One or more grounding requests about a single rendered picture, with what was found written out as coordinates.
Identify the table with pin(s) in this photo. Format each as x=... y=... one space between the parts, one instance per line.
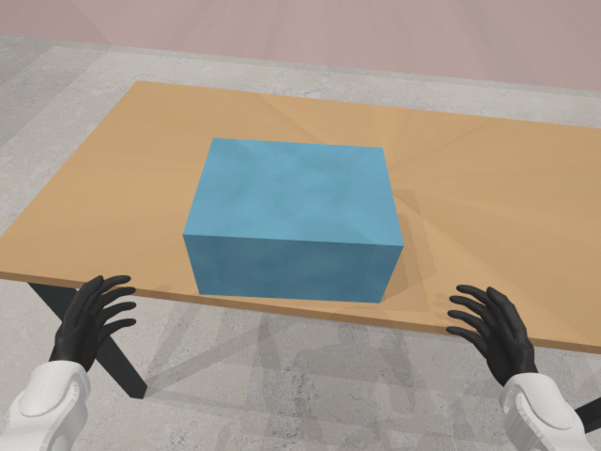
x=481 y=201

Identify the left robot forearm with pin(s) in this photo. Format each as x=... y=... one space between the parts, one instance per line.
x=51 y=412

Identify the carton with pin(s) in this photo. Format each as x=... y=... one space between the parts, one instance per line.
x=293 y=221

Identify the right robot forearm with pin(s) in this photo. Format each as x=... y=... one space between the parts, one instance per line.
x=537 y=418

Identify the right robot hand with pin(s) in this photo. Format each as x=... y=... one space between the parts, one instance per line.
x=503 y=341

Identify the left robot hand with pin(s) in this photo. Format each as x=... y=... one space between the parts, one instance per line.
x=82 y=331

